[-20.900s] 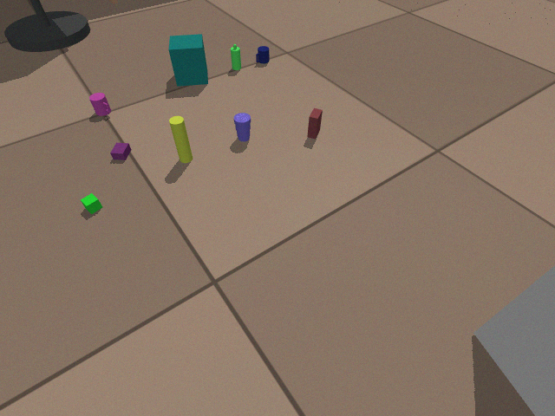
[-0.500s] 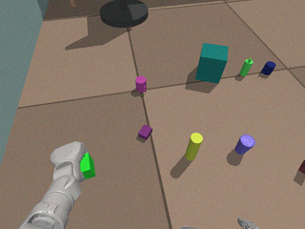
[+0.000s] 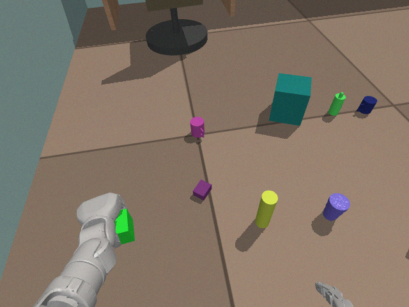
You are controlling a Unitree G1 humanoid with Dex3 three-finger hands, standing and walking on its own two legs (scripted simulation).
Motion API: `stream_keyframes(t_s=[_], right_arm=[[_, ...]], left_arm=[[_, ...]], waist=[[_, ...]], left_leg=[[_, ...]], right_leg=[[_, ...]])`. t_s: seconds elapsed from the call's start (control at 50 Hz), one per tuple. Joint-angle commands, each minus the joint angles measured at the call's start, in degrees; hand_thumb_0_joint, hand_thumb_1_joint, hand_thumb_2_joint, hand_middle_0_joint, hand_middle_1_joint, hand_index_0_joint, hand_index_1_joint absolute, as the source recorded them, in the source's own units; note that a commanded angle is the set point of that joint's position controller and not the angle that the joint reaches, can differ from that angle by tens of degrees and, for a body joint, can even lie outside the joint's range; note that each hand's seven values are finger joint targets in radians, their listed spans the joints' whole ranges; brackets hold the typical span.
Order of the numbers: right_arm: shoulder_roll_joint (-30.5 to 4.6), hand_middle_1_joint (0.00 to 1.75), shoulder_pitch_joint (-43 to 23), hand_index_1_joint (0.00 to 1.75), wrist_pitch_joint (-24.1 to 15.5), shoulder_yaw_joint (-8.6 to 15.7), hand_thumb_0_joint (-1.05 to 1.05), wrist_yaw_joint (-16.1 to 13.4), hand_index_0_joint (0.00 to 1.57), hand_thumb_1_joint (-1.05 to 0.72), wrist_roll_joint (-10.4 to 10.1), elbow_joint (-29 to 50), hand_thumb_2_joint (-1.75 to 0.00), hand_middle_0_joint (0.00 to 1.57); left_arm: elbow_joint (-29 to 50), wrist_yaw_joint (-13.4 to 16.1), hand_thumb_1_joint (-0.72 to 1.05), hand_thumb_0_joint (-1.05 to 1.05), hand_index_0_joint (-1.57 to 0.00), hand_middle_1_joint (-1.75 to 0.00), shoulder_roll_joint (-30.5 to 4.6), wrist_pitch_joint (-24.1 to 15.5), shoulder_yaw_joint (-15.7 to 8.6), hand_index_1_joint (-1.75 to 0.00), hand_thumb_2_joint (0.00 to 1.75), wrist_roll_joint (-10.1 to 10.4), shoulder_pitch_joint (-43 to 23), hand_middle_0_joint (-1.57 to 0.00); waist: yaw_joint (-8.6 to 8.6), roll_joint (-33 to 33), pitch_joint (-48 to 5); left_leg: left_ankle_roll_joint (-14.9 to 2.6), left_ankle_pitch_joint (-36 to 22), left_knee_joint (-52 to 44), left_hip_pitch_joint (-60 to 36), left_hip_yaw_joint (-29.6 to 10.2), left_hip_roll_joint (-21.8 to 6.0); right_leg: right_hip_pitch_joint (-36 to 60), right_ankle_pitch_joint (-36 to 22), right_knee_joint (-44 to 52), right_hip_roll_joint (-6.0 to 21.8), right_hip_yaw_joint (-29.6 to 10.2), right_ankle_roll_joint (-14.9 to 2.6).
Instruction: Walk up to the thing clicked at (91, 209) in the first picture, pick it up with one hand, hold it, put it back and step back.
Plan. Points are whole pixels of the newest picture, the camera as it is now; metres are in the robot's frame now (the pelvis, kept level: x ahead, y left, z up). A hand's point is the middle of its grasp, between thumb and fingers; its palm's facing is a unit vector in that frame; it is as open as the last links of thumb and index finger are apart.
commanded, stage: hold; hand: left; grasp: from above
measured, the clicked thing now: (118, 228) +0.33 +0.21 -0.10
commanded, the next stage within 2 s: crouch in 1.34 s
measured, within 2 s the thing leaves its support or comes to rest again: neither
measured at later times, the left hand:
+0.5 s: hand (108, 231) +0.30 +0.21 -0.04, palm faces -0.41 -0.16 -0.90, open 8.4 cm
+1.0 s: hand (104, 233) +0.29 +0.21 -0.03, palm faces -0.43 -0.17 -0.89, open 8.4 cm
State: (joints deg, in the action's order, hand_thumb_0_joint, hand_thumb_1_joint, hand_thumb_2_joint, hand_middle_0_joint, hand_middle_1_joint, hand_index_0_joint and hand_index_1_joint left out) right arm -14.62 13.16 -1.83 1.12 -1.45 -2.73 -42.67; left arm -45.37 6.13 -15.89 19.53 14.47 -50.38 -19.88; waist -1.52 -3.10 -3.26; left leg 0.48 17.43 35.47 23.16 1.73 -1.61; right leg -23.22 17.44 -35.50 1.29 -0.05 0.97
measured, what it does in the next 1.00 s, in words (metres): stands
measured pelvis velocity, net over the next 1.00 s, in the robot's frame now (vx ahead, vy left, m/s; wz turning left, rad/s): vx -0.01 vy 0.00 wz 0.00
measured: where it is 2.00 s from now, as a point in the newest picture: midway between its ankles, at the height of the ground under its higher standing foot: outside the picture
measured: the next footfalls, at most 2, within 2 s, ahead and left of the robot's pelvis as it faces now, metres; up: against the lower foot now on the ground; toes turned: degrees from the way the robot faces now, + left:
none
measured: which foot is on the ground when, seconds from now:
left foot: down 0.00-1.00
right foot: down 0.00-1.00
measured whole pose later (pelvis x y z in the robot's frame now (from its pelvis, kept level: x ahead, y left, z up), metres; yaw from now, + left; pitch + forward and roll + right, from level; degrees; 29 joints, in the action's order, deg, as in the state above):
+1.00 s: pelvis -0.01 +0.00 +0.01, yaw +0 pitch +1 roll +0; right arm -14.5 10.8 -1.5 0.0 -1.4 -3.2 -40.2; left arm -36.4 -0.7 -16.9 22.3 16.7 -51.5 -16.3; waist 0.1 -3.2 -1.0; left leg 0.4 14.0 28.4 15.6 2.0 -1.3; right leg -16.0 14.2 -29.0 1.4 -0.3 1.0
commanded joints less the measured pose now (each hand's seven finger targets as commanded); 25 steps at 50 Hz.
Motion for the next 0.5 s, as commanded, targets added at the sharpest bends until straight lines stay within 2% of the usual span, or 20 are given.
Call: stream_keyframes(t_s=[0.0,0.02,0.16,0.18,0.24,0.26,0.3,0.32,0.38,0.4,0.44,0.46,0.48], right_arm=[[-7.3,0.3,-2.9,0.3,-2.5,2.2,0.0,-0.1,0.2,-0.9,0.0,7.1,-0.9,0.2],[-7.2,0.3,-2.9,0.3,-2.5,2.2,0.0,-0.1,0.2,-0.9,-0.1,7.0,-0.9,0.2],[-7.1,0.3,-4.5,0.3,-2.6,1.9,0.0,-0.1,0.2,-0.9,-0.3,7.5,-0.9,0.2],[-7.1,0.3,-4.2,0.3,-2.6,1.9,0.0,0.0,0.2,-0.9,-0.1,7.4,-0.9,0.2],[-7.1,0.3,-4.5,0.3,-2.6,1.8,0.0,0.0,0.2,-0.9,-0.3,7.7,-0.9,0.2],[-6.9,0.3,-4.7,0.3,-2.6,1.7,0.0,0.0,0.2,-0.9,-0.3,7.9,-0.9,0.2],[-7.1,0.3,-4.7,0.3,-2.6,1.7,0.0,0.0,0.2,-0.9,-0.3,7.9,-0.9,0.2],[-7.1,0.3,-4.8,0.3,-2.6,1.7,0.0,0.0,0.2,-0.9,-0.3,7.9,-0.9,0.2],[-7.0,0.3,-5.5,0.3,-2.6,1.7,0.0,0.0,0.2,-0.9,-0.4,8.3,-0.9,0.2],[-6.8,0.3,-5.8,0.3,-2.6,1.5,0.0,0.1,0.2,-0.9,-0.4,8.5,-0.9,0.2],[-7.1,0.3,-6.1,0.3,-2.6,1.6,0.0,0.2,0.2,-0.9,-0.4,8.8,-0.9,0.2],[-7.1,0.3,-6.1,0.3,-2.6,1.6,0.0,0.1,0.2,-0.9,-0.4,8.8,-0.9,0.2],[-7.0,0.3,-6.2,0.3,-2.7,1.5,0.0,0.1,0.2,-0.9,-0.4,8.8,-0.9,0.2]], left_arm=[[13.8,2.7,0.62,0.0,-1.08,-0.18,-11.5,0.3,-4.0,-0.21,0.37,-2.1,-21.9,-1.12],[12.2,2.6,0.61,0.0,-1.08,-0.17,-11.2,0.6,-4.0,-0.21,0.38,-2.3,-20.4,-1.12],[13.8,1.4,0.62,0.0,-1.08,-0.19,-10.9,1.0,-3.3,-0.22,0.38,-1.9,-19.8,-1.12],[13.0,1.3,0.6,0.0,-1.07,-0.19,-10.3,1.2,-2.9,-0.23,0.38,-2.1,-20.1,-1.11],[14.7,0.9,0.6,0.0,-1.08,-0.19,-11.6,1.1,-3.8,-0.23,0.4,-2.3,-19.8,-1.11],[15.2,0.7,0.61,0.0,-1.08,-0.2,-10.8,1.2,-3.0,-0.23,0.39,-2.1,-19.6,-1.12],[16.1,0.4,0.63,0.0,-1.1,-0.19,-11.0,1.2,-3.2,-0.23,0.4,-2.1,-20.6,-1.14],[14.6,0.3,0.62,0.0,-1.09,-0.19,-10.6,1.5,-3.0,-0.23,0.4,-2.4,-19.1,-1.13],[15.6,0.0,0.63,0.0,-1.08,-0.22,-11.5,1.6,-3.4,-0.24,0.36,-2.5,-19.8,-1.1],[15.1,-0.2,0.61,0.0,-1.07,-0.21,-10.2,1.8,-2.6,-0.23,0.37,-2.4,-19.0,-1.1],[17.7,-0.4,0.61,0.0,-1.07,-0.21,-11.1,1.8,-3.0,-0.23,0.36,-2.3,-20.1,-1.1],[15.9,-0.6,0.58,0.0,-1.06,-0.2,-10.9,2.1,-2.9,-0.23,0.37,-2.3,-18.9,-1.09],[16.9,-1.0,0.58,0.0,-1.05,-0.21,-10.7,2.1,-2.7,-0.24,0.37,-2.1,-19.1,-1.08]], waist=[[0.36,1.8,-16.1],[0.15,2.3,-15.8],[0.53,2.7,-14.0],[-0.11,3.4,-13.7],[0.96,2.5,-15.1],[0.77,2.8,-14.5],[0.49,2.5,-14.9],[0.45,2.6,-13.7],[1.11,2.3,-13.0],[0.92,3.0,-12.0],[1.22,2.1,-13.2],[0.77,2.7,-12.7],[1.04,2.4,-12.6]], left_leg=[[-0.95,-14.1,-5.0,-8.7,-0.1,2.3],[-0.96,-14.4,-5.1,-8.8,-0.1,2.3],[-0.97,-13.0,-6.8,-10.0,0.0,2.1],[-1.08,-13.2,-6.8,-9.8,-0.2,2.1],[-1.09,-14.2,-6.9,-10.7,0.2,2.3],[-1.2,-14.4,-6.9,-10.6,0.2,2.4],[-1.17,-14.7,-7.2,-11.3,0.3,2.2],[-1.06,-14.5,-7.5,-11.3,0.2,2.2],[-0.89,-13.0,-8.5,-11.1,0.1,2.1],[-1.01,-12.2,-8.6,-10.8,0.1,2.1],[-1.04,-12.6,-8.8,-11.8,0.3,2.2],[-1.04,-12.9,-8.8,-12.0,0.2,2.0],[-0.91,-12.9,-9.0,-11.9,0.1,1.9]], right_leg=[[7.9,-14.0,5.2,-2.5,0.1,-0.95],[7.8,-14.3,5.4,-2.6,0.1,-0.95],[8.2,-12.6,6.9,-2.6,0.3,-0.86],[8.3,-12.9,7.1,-2.6,0.4,-0.85],[9.6,-13.9,7.3,-2.3,0.1,-0.76],[9.4,-14.4,7.5,-2.3,0.1,-0.64],[9.4,-14.7,7.6,-2.5,0.1,-0.73],[9.2,-14.2,7.8,-2.5,0.2,-0.77],[9.2,-12.2,8.4,-2.6,0.4,-0.97],[9.2,-11.5,8.8,-2.5,0.4,-0.92],[10.0,-11.9,8.9,-2.4,0.3,-0.9],[9.7,-12.2,8.9,-2.6,0.5,-0.89],[9.7,-12.0,8.8,-2.7,0.6,-0.92]])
